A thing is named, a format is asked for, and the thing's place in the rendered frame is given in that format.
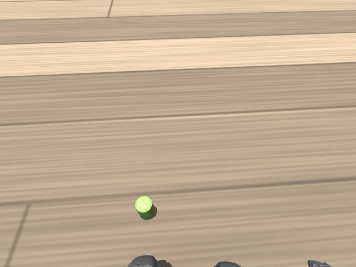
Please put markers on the cup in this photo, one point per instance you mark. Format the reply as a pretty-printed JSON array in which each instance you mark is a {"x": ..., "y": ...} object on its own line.
[{"x": 143, "y": 206}]

